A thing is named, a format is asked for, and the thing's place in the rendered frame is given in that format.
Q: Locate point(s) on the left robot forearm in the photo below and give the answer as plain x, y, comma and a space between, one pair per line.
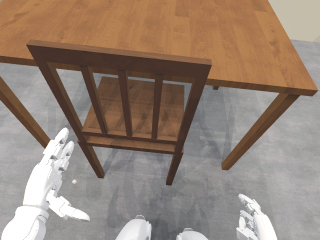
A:
28, 224

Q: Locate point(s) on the robot left hand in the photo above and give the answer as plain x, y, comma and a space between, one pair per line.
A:
47, 174

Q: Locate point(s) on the robot right hand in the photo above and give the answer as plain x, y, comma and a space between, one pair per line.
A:
259, 226

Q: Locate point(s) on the robot right shin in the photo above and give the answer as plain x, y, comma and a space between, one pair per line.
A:
187, 229

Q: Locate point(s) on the robot shin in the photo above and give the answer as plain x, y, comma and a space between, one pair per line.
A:
187, 229
140, 217

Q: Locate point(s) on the table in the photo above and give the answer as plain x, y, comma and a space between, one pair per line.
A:
248, 46

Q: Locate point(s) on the chair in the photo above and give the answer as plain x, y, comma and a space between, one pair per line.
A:
125, 113

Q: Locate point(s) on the robot left shin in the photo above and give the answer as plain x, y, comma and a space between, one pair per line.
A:
140, 217

